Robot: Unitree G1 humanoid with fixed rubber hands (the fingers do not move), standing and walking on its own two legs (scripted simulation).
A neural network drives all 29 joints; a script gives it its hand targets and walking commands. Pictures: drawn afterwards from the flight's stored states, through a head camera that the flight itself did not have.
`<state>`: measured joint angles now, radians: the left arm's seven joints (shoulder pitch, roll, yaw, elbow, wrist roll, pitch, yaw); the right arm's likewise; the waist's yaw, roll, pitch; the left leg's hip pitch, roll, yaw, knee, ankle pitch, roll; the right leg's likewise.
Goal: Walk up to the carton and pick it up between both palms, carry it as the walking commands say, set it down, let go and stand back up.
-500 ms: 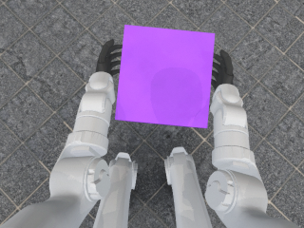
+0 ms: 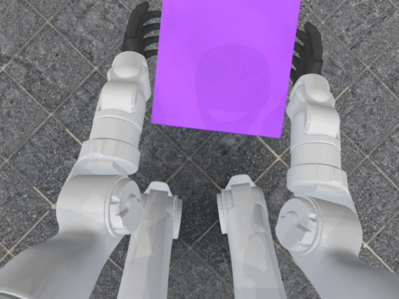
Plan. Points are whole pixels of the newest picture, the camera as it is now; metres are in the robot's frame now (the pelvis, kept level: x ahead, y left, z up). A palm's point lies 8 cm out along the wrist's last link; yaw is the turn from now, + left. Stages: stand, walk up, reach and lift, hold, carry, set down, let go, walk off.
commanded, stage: set down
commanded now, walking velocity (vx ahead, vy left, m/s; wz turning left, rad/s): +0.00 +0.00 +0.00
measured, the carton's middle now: (217, 78) +0.51 -0.07 -0.19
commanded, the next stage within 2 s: none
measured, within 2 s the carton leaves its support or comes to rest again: rests again in 1.88 s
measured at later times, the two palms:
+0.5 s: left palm (146, 61) +0.55 +0.07 -0.20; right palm (286, 77) +0.50 -0.21 -0.20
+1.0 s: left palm (146, 63) +0.55 +0.08 -0.22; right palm (282, 80) +0.50 -0.21 -0.22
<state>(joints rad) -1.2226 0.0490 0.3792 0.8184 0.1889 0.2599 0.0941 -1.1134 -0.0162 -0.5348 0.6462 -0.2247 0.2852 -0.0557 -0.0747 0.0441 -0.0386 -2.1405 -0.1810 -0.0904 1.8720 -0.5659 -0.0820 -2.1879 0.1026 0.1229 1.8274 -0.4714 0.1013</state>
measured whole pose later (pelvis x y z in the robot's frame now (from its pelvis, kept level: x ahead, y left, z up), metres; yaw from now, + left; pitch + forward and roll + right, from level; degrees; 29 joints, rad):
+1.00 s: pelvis +0.00 +0.00 -0.07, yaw +0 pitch +43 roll -1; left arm -1.40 0.16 0.25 0.98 0.07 0.20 0.14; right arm -1.26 -0.13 -0.48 0.79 -0.11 0.23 -0.06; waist -0.08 0.04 0.20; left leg -2.25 -0.19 -0.08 2.14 -0.63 -0.08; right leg -2.28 0.08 0.08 2.08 -0.54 0.10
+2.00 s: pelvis +0.00 +0.00 -0.08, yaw +0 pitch +39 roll -2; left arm -1.43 0.21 0.21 1.06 0.05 0.16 0.12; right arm -1.32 -0.18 -0.43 0.92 -0.08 0.19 -0.02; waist -0.10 0.03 0.29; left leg -2.24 -0.15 -0.05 2.21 -0.65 -0.05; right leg -2.27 0.05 0.06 2.15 -0.56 0.09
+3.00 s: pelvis +0.00 +0.00 -0.07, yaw -1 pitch +39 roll -1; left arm -1.40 0.37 0.04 0.99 -0.16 0.11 0.12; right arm -1.30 -0.31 -0.22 0.95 0.19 0.06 -0.11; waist -0.09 0.01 0.28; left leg -2.22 -0.08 -0.05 2.16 -0.63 -0.05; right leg -2.26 0.03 0.03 2.10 -0.52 0.04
